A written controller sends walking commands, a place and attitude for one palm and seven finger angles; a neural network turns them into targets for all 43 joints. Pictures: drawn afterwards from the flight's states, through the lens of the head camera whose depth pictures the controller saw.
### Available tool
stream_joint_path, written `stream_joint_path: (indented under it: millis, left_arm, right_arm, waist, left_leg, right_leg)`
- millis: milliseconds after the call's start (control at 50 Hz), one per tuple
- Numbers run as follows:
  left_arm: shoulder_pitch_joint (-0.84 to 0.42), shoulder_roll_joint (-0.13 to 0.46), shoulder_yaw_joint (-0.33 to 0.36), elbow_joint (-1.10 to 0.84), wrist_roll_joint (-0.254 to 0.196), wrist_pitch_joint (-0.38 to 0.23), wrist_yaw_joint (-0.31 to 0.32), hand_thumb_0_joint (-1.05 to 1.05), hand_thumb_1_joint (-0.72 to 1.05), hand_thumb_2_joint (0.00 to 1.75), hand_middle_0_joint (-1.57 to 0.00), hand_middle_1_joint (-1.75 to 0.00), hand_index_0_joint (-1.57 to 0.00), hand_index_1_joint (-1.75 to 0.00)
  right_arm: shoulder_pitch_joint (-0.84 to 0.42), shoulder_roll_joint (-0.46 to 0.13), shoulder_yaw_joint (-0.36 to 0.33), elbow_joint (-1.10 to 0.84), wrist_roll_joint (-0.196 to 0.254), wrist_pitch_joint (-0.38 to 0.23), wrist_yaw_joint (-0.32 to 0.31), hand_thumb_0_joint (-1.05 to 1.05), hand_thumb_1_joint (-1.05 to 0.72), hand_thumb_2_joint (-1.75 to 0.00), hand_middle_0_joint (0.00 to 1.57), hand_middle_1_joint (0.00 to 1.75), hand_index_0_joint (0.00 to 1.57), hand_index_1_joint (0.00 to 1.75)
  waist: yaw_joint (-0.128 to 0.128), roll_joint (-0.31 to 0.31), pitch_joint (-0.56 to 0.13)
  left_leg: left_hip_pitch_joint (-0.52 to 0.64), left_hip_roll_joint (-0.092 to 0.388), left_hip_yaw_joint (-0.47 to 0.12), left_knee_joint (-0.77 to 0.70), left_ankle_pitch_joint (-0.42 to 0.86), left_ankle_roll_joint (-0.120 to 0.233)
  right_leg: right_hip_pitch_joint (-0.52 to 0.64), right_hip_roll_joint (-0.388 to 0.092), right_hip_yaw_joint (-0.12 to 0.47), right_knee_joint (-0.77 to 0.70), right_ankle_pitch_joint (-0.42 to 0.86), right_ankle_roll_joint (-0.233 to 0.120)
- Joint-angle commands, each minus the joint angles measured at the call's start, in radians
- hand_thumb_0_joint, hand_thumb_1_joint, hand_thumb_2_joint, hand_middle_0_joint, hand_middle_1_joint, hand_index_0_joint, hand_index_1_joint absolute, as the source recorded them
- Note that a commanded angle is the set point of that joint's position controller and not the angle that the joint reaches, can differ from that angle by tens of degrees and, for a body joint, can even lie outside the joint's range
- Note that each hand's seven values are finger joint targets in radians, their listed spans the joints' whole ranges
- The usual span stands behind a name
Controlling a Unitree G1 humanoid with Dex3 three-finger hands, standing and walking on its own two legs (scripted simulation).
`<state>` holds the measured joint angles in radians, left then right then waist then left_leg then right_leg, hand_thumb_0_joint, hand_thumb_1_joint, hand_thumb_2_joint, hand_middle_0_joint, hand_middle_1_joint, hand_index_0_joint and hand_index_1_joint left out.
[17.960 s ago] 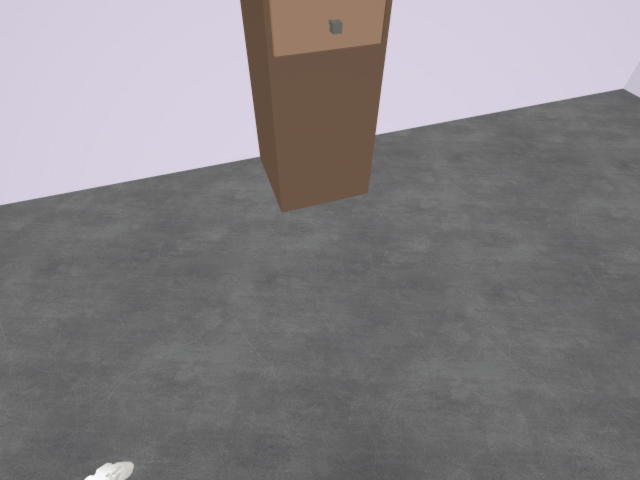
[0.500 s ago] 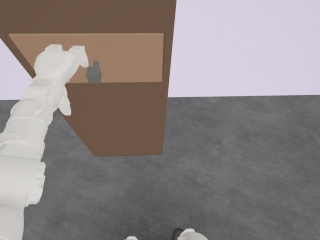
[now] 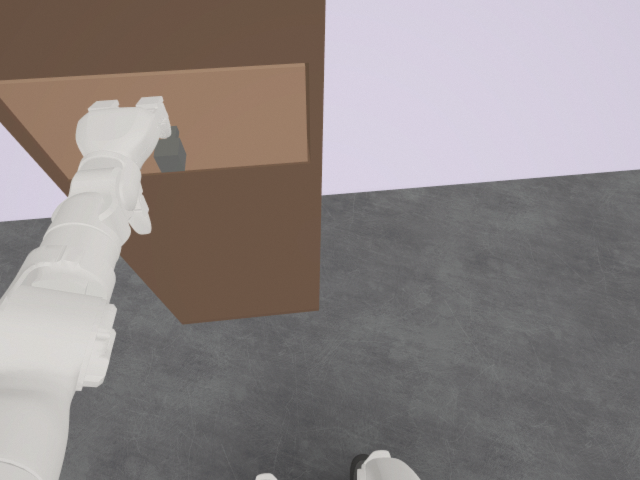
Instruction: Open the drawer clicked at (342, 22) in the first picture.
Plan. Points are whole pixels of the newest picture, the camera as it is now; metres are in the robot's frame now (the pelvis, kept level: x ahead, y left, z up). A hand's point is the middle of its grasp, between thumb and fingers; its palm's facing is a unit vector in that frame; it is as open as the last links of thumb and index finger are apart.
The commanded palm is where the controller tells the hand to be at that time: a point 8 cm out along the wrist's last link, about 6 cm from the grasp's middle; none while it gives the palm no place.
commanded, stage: lower the fingers behind the handle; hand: left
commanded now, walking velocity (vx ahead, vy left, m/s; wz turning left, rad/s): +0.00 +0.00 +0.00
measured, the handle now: (171, 146) +0.56 +0.18 +0.06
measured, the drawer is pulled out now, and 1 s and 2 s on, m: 0.00 0.00 0.00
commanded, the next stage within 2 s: lift the fingers back up to retry in 0.60 s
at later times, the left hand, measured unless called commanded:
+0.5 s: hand (137, 167) +0.51 +0.22 +0.06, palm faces -0.05 +0.01 -1.00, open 13.8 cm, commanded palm +0.50 +0.21 +0.09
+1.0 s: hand (133, 165) +0.51 +0.22 +0.07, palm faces -0.05 +0.00 -1.00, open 13.6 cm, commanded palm +0.51 +0.22 +0.14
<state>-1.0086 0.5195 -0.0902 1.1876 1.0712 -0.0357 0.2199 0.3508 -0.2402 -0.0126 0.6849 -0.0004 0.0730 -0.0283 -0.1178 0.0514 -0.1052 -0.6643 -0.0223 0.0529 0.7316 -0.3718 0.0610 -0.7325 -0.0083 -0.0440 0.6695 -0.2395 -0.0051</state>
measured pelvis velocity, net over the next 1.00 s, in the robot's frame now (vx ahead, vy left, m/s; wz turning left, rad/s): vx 0.01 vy -0.01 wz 0.00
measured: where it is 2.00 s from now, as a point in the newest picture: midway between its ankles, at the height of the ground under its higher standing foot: outside the picture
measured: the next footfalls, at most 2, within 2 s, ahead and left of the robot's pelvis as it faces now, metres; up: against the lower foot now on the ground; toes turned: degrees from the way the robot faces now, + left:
none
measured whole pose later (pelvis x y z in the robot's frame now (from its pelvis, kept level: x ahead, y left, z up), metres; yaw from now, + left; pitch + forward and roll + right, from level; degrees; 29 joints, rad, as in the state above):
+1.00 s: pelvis +0.01 -0.01 +0.00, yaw +0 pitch +18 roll -2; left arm -0.94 0.55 -0.05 1.10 1.07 -0.09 0.24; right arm 0.38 -0.27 -0.04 0.72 0.00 0.07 -0.04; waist -0.11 0.06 -0.11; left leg -0.66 -0.01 0.04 0.73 -0.39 0.05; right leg -0.72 0.00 -0.06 0.66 -0.25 -0.01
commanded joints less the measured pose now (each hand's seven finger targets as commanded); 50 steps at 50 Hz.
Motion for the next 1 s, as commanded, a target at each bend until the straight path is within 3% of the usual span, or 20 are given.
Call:
stream_joint_path:
  millis: [0, 40, 80, 140, 160, 260, 300, 340, 400, 480, 500, 520, 540, 680, 700, 760, 800, 840, 920, 980]
  left_arm:
    - [-0.400, 0.248, 0.090, -0.219, 0.000, -0.105, 0.029, 0.00, -0.50, 0.30, -0.30, -1.20, -0.30, -1.20]
    - [-0.368, 0.155, 0.020, -0.173, 0.014, -0.094, 0.049, 0.00, -0.50, 0.30, -0.30, -1.20, -0.30, -1.20]
    - [-0.380, 0.167, 0.030, -0.161, 0.022, -0.080, 0.077, 0.00, -0.50, 0.30, -0.30, -1.20, -0.30, -1.20]
    - [-0.403, 0.159, 0.027, -0.141, 0.026, -0.048, 0.106, 0.00, -0.50, 0.30, -0.30, -1.20, -0.30, -1.20]
    - [-0.405, 0.159, 0.023, -0.116, 0.024, -0.029, 0.111, 0.00, -0.50, 0.30, -0.30, -1.20, -0.30, -1.20]
    - [-0.433, 0.208, 0.038, -0.089, 0.024, 0.032, 0.098, 0.00, -0.50, 0.30, -0.30, -1.20, -0.30, -1.20]
    - [-0.451, 0.183, 0.015, -0.108, 0.017, 0.040, 0.080, 0.00, -0.50, 0.30, -0.30, -1.20, -0.30, -1.20]
    - [-0.428, 0.159, -0.002, -0.091, 0.007, 0.035, 0.062, 0.00, -0.50, 0.30, -0.30, -1.20, -0.30, -1.20]
    - [-0.439, 0.186, 0.006, -0.092, 0.011, 0.026, 0.045, 0.00, -0.50, 0.30, -0.30, -1.20, -0.30, -1.20]
    - [-0.411, 0.194, 0.007, -0.100, 0.014, -0.010, 0.024, 0.00, -0.50, 0.30, -0.30, -1.20, -0.30, -1.20]
    - [-0.398, 0.221, 0.033, -0.098, 0.013, -0.018, 0.023, 0.00, -0.50, 0.30, -0.30, -1.20, -0.30, -1.20]
    - [-0.407, 0.236, 0.045, -0.123, 0.012, -0.033, 0.021, 0.00, -0.50, 0.30, -0.30, -1.20, -0.30, -1.20]
    - [-0.388, 0.199, 0.014, -0.113, 0.010, -0.038, 0.019, 0.00, -0.50, 0.30, -0.30, -1.20, -0.30, -1.20]
    - [-0.348, 0.210, 0.048, -0.161, -0.001, -0.073, 0.036, 0.00, -0.50, 0.30, -0.30, -1.20, -0.30, -1.20]
    - [-0.363, 0.244, 0.072, -0.190, -0.002, -0.074, 0.042, 0.00, -0.50, 0.30, -0.30, -1.20, -0.30, -1.20]
    - [-0.454, 0.236, 0.055, -0.244, -0.001, -0.068, 0.061, 0.00, -0.50, 0.30, -0.30, -1.20, -0.30, -1.20]
    - [-0.451, 0.288, 0.096, -0.250, 0.004, -0.057, 0.071, 0.00, -0.50, 0.30, -0.30, -1.20, -0.30, -1.20]
    - [-0.495, 0.265, 0.077, -0.287, -0.003, -0.056, 0.076, 0.00, -0.50, 0.30, -0.30, -1.20, -0.30, -1.20]
    - [-0.508, 0.308, 0.119, -0.344, -0.017, -0.060, 0.076, 0.00, -0.50, 0.30, -0.30, -1.20, -0.30, -1.20]
    - [-0.516, 0.302, 0.117, -0.371, -0.023, -0.064, 0.072, 0.00, -0.50, 0.30, -0.30, -1.20, -0.30, -1.20]
  right_arm:
    - [0.149, -0.187, -0.073, -0.066, -0.010, -0.026, -0.023, 0.00, -0.90, -0.90, 0.20, 0.30, 0.20, 0.30]
    - [0.165, -0.184, -0.076, -0.049, -0.008, -0.032, -0.015, 0.00, -0.90, -0.90, 0.20, 0.30, 0.20, 0.30]
    - [0.170, -0.198, -0.079, -0.035, -0.007, -0.034, -0.010, 0.00, -0.90, -0.90, 0.20, 0.30, 0.20, 0.30]
    - [0.188, -0.200, -0.088, -0.017, -0.012, -0.034, 0.001, 0.00, -0.90, -0.90, 0.20, 0.30, 0.20, 0.30]
    - [0.189, -0.203, -0.087, -0.010, -0.009, -0.032, 0.003, 0.00, -0.90, -0.90, 0.20, 0.30, 0.20, 0.30]
    - [0.193, -0.210, -0.082, -0.001, -0.002, -0.023, 0.001, 0.00, -0.90, -0.90, 0.20, 0.30, 0.20, 0.30]
    - [0.189, -0.205, -0.081, -0.005, -0.002, -0.022, -0.001, 0.00, -0.90, -0.90, 0.20, 0.30, 0.20, 0.30]
    - [0.187, -0.204, -0.081, -0.005, 0.001, -0.020, -0.004, 0.00, -0.90, -0.90, 0.20, 0.30, 0.20, 0.30]
    - [0.177, -0.208, -0.072, -0.008, 0.005, -0.023, -0.014, 0.00, -0.90, -0.90, 0.20, 0.30, 0.20, 0.30]
    - [0.173, -0.202, -0.066, -0.021, 0.004, -0.032, -0.022, 0.00, -0.90, -0.90, 0.20, 0.30, 0.20, 0.30]
    - [0.175, -0.204, -0.066, -0.023, 0.004, -0.032, -0.023, 0.00, -0.90, -0.90, 0.20, 0.30, 0.20, 0.30]
    - [0.176, -0.206, -0.067, -0.026, 0.002, -0.032, -0.026, 0.00, -0.90, -0.90, 0.20, 0.30, 0.20, 0.30]
    - [0.176, -0.198, -0.067, -0.034, 0.002, -0.034, -0.025, 0.00, -0.90, -0.90, 0.20, 0.30, 0.20, 0.30]
    - [0.186, -0.195, -0.075, -0.032, -0.002, -0.033, -0.020, 0.00, -0.90, -0.90, 0.20, 0.30, 0.20, 0.30]
    - [0.185, -0.197, -0.075, -0.034, -0.001, -0.031, -0.019, 0.00, -0.90, -0.90, 0.20, 0.30, 0.20, 0.30]
    - [0.185, -0.194, -0.078, -0.028, -0.001, -0.031, -0.017, 0.00, -0.90, -0.90, 0.20, 0.30, 0.20, 0.30]
    - [0.177, -0.196, -0.077, -0.027, 0.001, -0.029, -0.019, 0.00, -0.90, -0.90, 0.20, 0.30, 0.20, 0.30]
    - [0.177, -0.191, -0.080, -0.024, -0.002, -0.028, -0.020, 0.00, -0.90, -0.90, 0.20, 0.30, 0.20, 0.30]
    - [0.166, -0.192, -0.081, -0.024, -0.003, -0.023, -0.022, 0.00, -0.90, -0.90, 0.20, 0.30, 0.20, 0.30]
    - [0.153, -0.189, -0.082, -0.024, 0.000, -0.024, -0.023, 0.00, -0.90, -0.90, 0.20, 0.30, 0.20, 0.30]
  waist:
    - [-0.026, -0.017, -0.414]
    - [-0.041, -0.017, -0.364]
    - [-0.049, -0.016, -0.325]
    - [-0.056, 0.015, -0.379]
    - [-0.064, 0.011, -0.353]
    - [-0.063, 0.010, -0.380]
    - [-0.067, 0.026, -0.386]
    - [-0.074, -0.004, -0.363]
    - [-0.077, -0.026, -0.314]
    - [-0.070, -0.010, -0.311]
    - [-0.066, -0.025, -0.306]
    - [-0.064, -0.036, -0.337]
    - [-0.066, -0.027, -0.339]
    - [-0.046, -0.016, -0.399]
    - [-0.038, -0.012, -0.418]
    - [-0.052, 0.022, -0.428]
    - [-0.038, 0.026, -0.433]
    - [-0.047, 0.041, -0.456]
    - [-0.028, 0.048, -0.493]
    - [-0.025, 0.063, -0.463]
  left_leg:
    - [0.145, 0.002, -0.079, -0.066, 0.240, -0.016]
    - [0.131, 0.008, -0.089, -0.058, 0.231, -0.022]
    - [0.122, 0.017, -0.099, -0.055, 0.211, -0.027]
    - [0.140, 0.016, -0.097, -0.040, 0.249, -0.030]
    - [0.125, 0.016, -0.093, -0.040, 0.229, -0.030]
    - [0.103, 0.010, -0.081, -0.047, 0.221, -0.025]
    - [0.121, 0.011, -0.078, -0.051, 0.236, -0.024]
    - [0.124, 0.012, -0.080, -0.056, 0.224, -0.021]
    - [0.082, 0.009, -0.078, -0.069, 0.158, -0.016]
    - [0.063, 0.004, -0.070, -0.063, 0.138, -0.013]
    - [0.054, 0.005, -0.070, -0.060, 0.137, -0.012]
    - [0.063, 0.006, -0.072, -0.054, 0.162, -0.011]
    - [0.059, 0.001, -0.067, -0.052, 0.145, -0.010]
    - [0.087, 0.003, -0.065, -0.030, 0.223, -0.014]
    - [0.094, 0.004, -0.066, -0.032, 0.228, -0.015]
    - [0.137, 0.005, -0.076, -0.044, 0.245, -0.016]
    - [0.147, 0.005, -0.078, -0.055, 0.251, -0.018]
    - [0.192, 0.006, -0.079, -0.060, 0.299, -0.018]
    - [0.245, 0.007, -0.081, -0.076, 0.385, -0.024]
    - [0.283, 0.010, -0.086, -0.093, 0.406, -0.029]
  right_leg:
    - [0.223, 0.043, 0.039, -0.024, 0.108, -0.027]
    - [0.159, 0.046, 0.027, -0.025, 0.084, -0.027]
    - [0.100, 0.048, 0.019, -0.022, 0.052, -0.027]
    - [0.097, 0.049, 0.018, -0.012, 0.069, -0.029]
    - [0.085, 0.049, 0.017, -0.017, 0.060, -0.029]
    - [0.139, 0.047, 0.023, -0.024, 0.076, -0.026]
    - [0.150, 0.047, 0.025, -0.029, 0.090, -0.025]
    - [0.150, 0.047, 0.025, -0.043, 0.084, -0.022]
    - [0.150, 0.044, 0.029, -0.051, 0.046, -0.020]
    - [0.159, 0.041, 0.037, -0.048, 0.041, -0.021]
    - [0.164, 0.042, 0.037, -0.044, 0.043, -0.021]
    - [0.182, 0.042, 0.040, -0.039, 0.067, -0.022]
    - [0.179, 0.041, 0.042, -0.041, 0.055, -0.018]
    - [0.190, 0.044, 0.039, -0.020, 0.120, -0.019]
    - [0.203, 0.045, 0.041, -0.021, 0.125, -0.019]
    - [0.201, 0.045, 0.039, -0.032, 0.122, -0.020]
    - [0.222, 0.045, 0.039, -0.038, 0.121, -0.021]
    - [0.234, 0.044, 0.036, -0.046, 0.152, -0.020]
    - [0.293, 0.045, 0.035, -0.055, 0.215, -0.024]
    - [0.286, 0.046, 0.028, -0.069, 0.208, -0.023]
